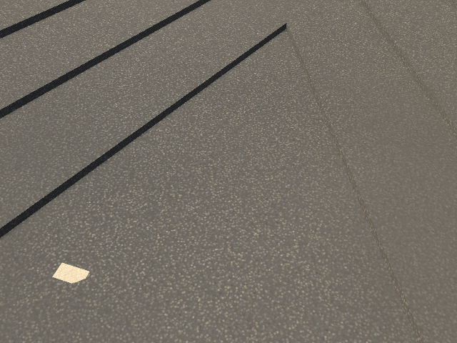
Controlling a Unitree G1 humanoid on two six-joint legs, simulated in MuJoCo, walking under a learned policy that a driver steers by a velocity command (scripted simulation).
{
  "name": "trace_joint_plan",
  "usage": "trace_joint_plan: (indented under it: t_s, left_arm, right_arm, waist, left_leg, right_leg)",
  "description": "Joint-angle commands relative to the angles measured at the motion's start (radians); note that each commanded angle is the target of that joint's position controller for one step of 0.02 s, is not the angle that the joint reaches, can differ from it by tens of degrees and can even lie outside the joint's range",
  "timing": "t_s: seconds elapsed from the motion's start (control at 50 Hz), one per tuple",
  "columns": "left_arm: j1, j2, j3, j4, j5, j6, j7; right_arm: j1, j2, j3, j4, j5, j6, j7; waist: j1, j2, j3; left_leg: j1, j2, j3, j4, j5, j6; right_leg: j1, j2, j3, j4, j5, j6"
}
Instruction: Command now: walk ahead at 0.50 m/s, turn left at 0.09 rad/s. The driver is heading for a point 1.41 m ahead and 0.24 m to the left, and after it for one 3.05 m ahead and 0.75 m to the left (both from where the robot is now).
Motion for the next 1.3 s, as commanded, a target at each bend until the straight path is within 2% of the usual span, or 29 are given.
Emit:
trace_joint_plan:
  t_s: [0.02,0.06,0.08,0.1,0.12,0.14,0.18,0.26,0.4,0.54,0.58,0.6,0.62,0.64,0.66,0.68,0.72,0.78,0.84,0.88,0.96,1.04,1.06,1.08,1.1,1.12,1.14,1.2,1.3]
  left_arm:
    - [-0.013,0.16,0.044,-0.037,-0.002,0.001,-0.002]
    - [-0.018,0.129,0.037,-0.042,0.015,0.018,-0.004]
    - [0.045,0.071,0.022,-0.056,0.033,0.016,-0.002]
    - [0.099,0.028,0.005,-0.076,0.035,-0.001,-0.003]
    - [0.045,0.089,0.019,-0.073,0.017,-0.014,-0.006]
    - [-0.072,0.131,0.03,-0.104,0.002,-0.023,-0.006]
    - [-0.161,0.11,0.031,-0.133,0.031,-0.035,0.005]
    - [-0.18,0.095,0.042,-0.141,0.032,-0.033,0.012]
    - [-0.378,0.048,0.028,-0.202,0.025,-0.043,-0.003]
    - [-0.467,0.067,0.019,-0.256,0.014,-0.077,-0.029]
    - [-0.36,0.096,0.032,-0.233,0.017,-0.086,-0.025]
    - [-0.22,0.13,0.048,-0.196,0.026,-0.088,-0.02]
    - [-0.025,0.184,0.063,-0.164,0.035,-0.084,-0.015]
    - [0.09,0.242,0.081,-0.124,0.027,-0.069,-0.021]
    - [0.095,0.154,0.061,-0.107,0.005,-0.06,-0.025]
    - [0.017,0.109,0.048,-0.121,0.001,-0.056,-0.023]
    - [-0.09,0.079,0.032,-0.136,0.018,-0.051,-0.026]
    - [-0.087,0.067,0.022,-0.115,0.024,-0.053,-0.029]
    - [-0.061,0.117,0.031,-0.091,0.02,-0.048,-0.018]
    - [-0.045,0.129,0.031,-0.076,0.017,-0.035,-0.01]
    - [0.049,0.136,0.025,-0.025,0.006,-0.013,-0.002]
    - [0.023,0.155,0.027,-0.02,-0.002,0.01,0.008]
    - [0.03,0.15,0.025,-0.034,0.006,0.007,0.009]
    - [0.075,0.096,0.008,-0.055,0.026,-0.004,0.005]
    - [0.195,0.042,-0.016,-0.037,0.008,-0.002,0.004]
    - [0.18,0.142,0.01,-0.03,-0.004,0.011,0.004]
    - [0.106,0.164,0.025,-0.057,-0.015,0.03,0.01]
    - [0.079,0.11,0.031,-0.07,0.0,0.108,0.042]
    - [0.04,0.08,0.032,-0.12,0.015,0.127,0.034]
  right_arm:
    - [0.003,-0.102,-0.037,-0.042,-0.002,0.008,0.016]
    - [0.135,-0.137,-0.061,-0.002,-0.006,0.013,0.024]
    - [0.237,-0.211,-0.086,0.026,-0.005,0.007,0.027]
    - [0.38,-0.28,-0.107,0.066,-0.001,0.008,0.038]
    - [0.396,-0.211,-0.086,0.057,-0.006,0.001,0.047]
    - [0.323,-0.176,-0.072,0.033,-0.021,-0.007,0.049]
    - [0.213,-0.155,-0.067,0.007,-0.022,-0.007,0.039]
    - [0.223,-0.117,-0.059,0.02,-0.003,-0.009,0.012]
    - [0.329,-0.119,-0.068,0.067,0.008,0.012,-0.019]
    - [0.384,-0.108,-0.071,0.11,0.003,0.027,-0.021]
    - [0.347,-0.122,-0.075,0.1,0.004,0.033,-0.021]
    - [0.306,-0.115,-0.071,0.082,-0.001,0.031,-0.015]
    - [0.264,-0.095,-0.059,0.053,-0.018,0.026,-0.01]
    - [0.436,-0.001,-0.03,0.07,-0.003,0.014,-0.001]
    - [0.424,-0.078,-0.04,0.088,0.012,0.005,-0.002]
    - [0.308,-0.135,-0.055,0.064,0.016,0.0,0.0]
    - [0.177,-0.12,-0.056,0.03,-0.011,-0.005,-0.003]
    - [0.189,-0.068,-0.052,0.022,-0.012,0.001,0.0]
    - [0.095,-0.04,-0.039,-0.012,-0.024,0.005,-0.002]
    - [0.041,-0.015,-0.026,-0.023,-0.028,0.001,0.005]
    - [-0.071,-0.032,-0.022,-0.047,-0.021,0.0,0.022]
    - [-0.019,-0.102,-0.043,-0.036,-0.042,-0.01,0.024]
    - [0.039,-0.156,-0.058,-0.021,-0.052,-0.014,0.015]
    - [0.123,-0.219,-0.068,-0.019,-0.069,-0.011,0.003]
    - [0.172,-0.211,-0.068,-0.02,-0.054,0.014,0.003]
    - [0.175,-0.153,-0.054,-0.032,-0.035,0.035,0.004]
    - [0.112,-0.137,-0.048,-0.038,-0.026,0.048,-0.001]
    - [-0.057,-0.113,-0.038,-0.035,-0.041,0.064,-0.009]
    - [-0.129,-0.131,-0.05,-0.013,-0.041,0.06,-0.018]
  waist:
    - [-0.024,-0.091,0.106]
    - [-0.081,-0.06,0.053]
    - [-0.07,0.105,-0.029]
    - [-0.096,0.385,-0.143]
    - [-0.116,0.272,-0.162]
    - [-0.127,0.149,-0.07]
    - [-0.088,0.02,-0.025]
    - [-0.05,0.049,-0.032]
    - [-0.105,0.063,0.031]
    - [-0.134,0.076,0.07]
    - [-0.072,0.09,0.023]
    - [-0.005,0.081,-0.066]
    - [0.082,0.003,-0.2]
    - [0.031,-0.293,-0.334]
    - [0.048,-0.272,-0.27]
    - [0.049,-0.176,-0.102]
    - [0.003,-0.053,0.034]
    - [-0.046,-0.116,0.024]
    - [-0.042,-0.1,0.054]
    - [-0.03,-0.103,0.043]
    - [0.011,-0.115,0.019]
    - [-0.058,-0.111,-0.006]
    - [-0.073,-0.07,-0.056]
    - [-0.08,0.058,-0.18]
    - [-0.094,0.241,-0.363]
    - [-0.114,0.127,-0.399]
    - [-0.098,0.089,-0.292]
    - [-0.019,0.103,-0.069]
    - [-0.001,0.114,-0.052]
  left_leg:
    - [0.127,-0.013,0.033,-0.055,-0.093,0.068]
    - [0.269,-0.057,0.066,-0.076,-0.133,0.12]
    - [0.479,0.021,-0.1,-0.103,-0.085,0.179]
    - [0.783,0.186,-0.591,-0.327,-0.34,0.32]
    - [0.838,0.222,-0.779,-0.428,-0.582,0.318]
    - [0.751,0.202,-0.684,-0.415,-0.552,0.281]
    - [0.585,0.143,-0.503,-0.408,-0.329,0.266]
    - [0.538,0.07,-0.35,-0.447,-0.067,0.255]
    - [0.49,0.012,-0.266,-0.446,0.002,0.22]
    - [0.605,0.062,-0.323,-0.356,0.08,0.22]
    - [0.617,0.043,-0.306,-0.257,0.318,0.201]
    - [0.558,0.001,-0.27,-0.123,0.417,0.175]
    - [0.397,-0.061,-0.216,0.129,0.243,0.147]
    - [0.037,-0.203,-0.136,0.463,-0.373,0.071]
    - [-0.102,-0.166,-0.159,0.583,-0.585,0.074]
    - [-0.153,-0.122,-0.151,0.612,-0.502,0.075]
    - [-0.1,-0.048,-0.083,0.521,-0.371,0.067]
    - [-0.015,-0.002,-0.049,0.403,-0.327,0.057]
    - [-0.023,0.001,-0.006,0.231,-0.232,0.027]
    - [0.066,-0.031,0.03,0.072,-0.097,0.026]
    - [0.182,-0.093,0.033,-0.104,0.092,0.037]
    - [0.322,-0.11,0.006,-0.257,0.104,0.081]
    - [0.477,-0.055,-0.02,-0.26,0.371,0.11]
    - [0.79,0.14,-0.153,-0.137,0.816,0.203]
    - [0.973,0.366,-0.355,-0.128,0.944,0.37]
    - [0.925,0.342,-0.367,-0.156,0.74,0.359]
    - [0.823,0.3,-0.307,-0.206,0.529,0.326]
    - [0.408,0.195,-0.147,-0.384,0.018,0.267]
    - [0.285,0.178,0.011,-0.434,-0.049,0.264]
  right_leg:
    - [-0.094,-0.307,0.144,-0.135,0.068,-0.162]
    - [-0.069,-0.245,0.066,0.063,0.197,-0.113]
    - [-0.201,-0.132,-0.043,0.381,0.195,-0.059]
    - [-0.537,0.01,-0.091,0.749,-0.139,0.016]
    - [-0.684,-0.015,0.051,0.883,-0.205,-0.004]
    - [-0.739,-0.062,0.069,0.898,-0.115,-0.032]
    - [-0.662,-0.126,0.068,0.764,0.021,-0.046]
    - [-0.548,-0.123,0.051,0.53,0.107,-0.012]
    - [-0.498,-0.061,0.043,0.178,0.378,0.034]
    - [-0.429,-0.051,0.016,0.049,0.329,-0.005]
    - [-0.265,-0.026,-0.018,0.002,0.289,-0.047]
    - [-0.055,-0.06,0.009,0.021,0.317,-0.093]
    - [0.23,-0.205,0.168,0.056,0.327,-0.164]
    - [0.579,-0.429,0.573,0.016,0.177,-0.341]
    - [0.54,-0.454,0.711,-0.074,0.0,-0.335]
    - [0.392,-0.409,0.585,-0.105,-0.023,-0.287]
    - [0.133,-0.333,0.4,-0.169,0.144,-0.243]
    - [0.026,-0.279,0.279,-0.217,0.301,-0.229]
    - [-0.019,-0.266,0.169,-0.224,0.603,-0.23]
    - [-0.058,-0.213,0.066,-0.196,0.773,-0.19]
    - [-0.018,-0.201,0.053,-0.147,0.728,-0.157]
    - [0.042,-0.208,0.137,0.025,0.66,-0.113]
    - [-0.018,-0.154,0.12,0.129,0.597,-0.076]
    - [-0.243,-0.08,0.089,0.359,0.252,-0.027]
    - [-0.41,0.001,0.031,0.665,-0.381,0.029]
    - [-0.44,-0.039,0.088,0.78,-0.453,0.043]
    - [-0.508,-0.066,0.063,0.828,-0.387,0.057]
    - [-0.406,-0.123,0.011,0.766,-0.212,0.092]
    - [-0.253,-0.134,-0.043,0.542,-0.052,0.062]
